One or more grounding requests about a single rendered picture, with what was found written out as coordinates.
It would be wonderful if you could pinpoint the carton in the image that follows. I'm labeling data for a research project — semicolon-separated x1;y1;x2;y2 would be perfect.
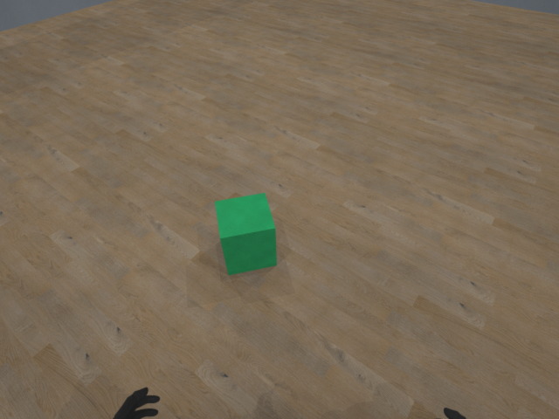
215;193;277;275

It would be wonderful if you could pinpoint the left robot hand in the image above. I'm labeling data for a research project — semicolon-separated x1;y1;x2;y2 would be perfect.
113;388;160;419

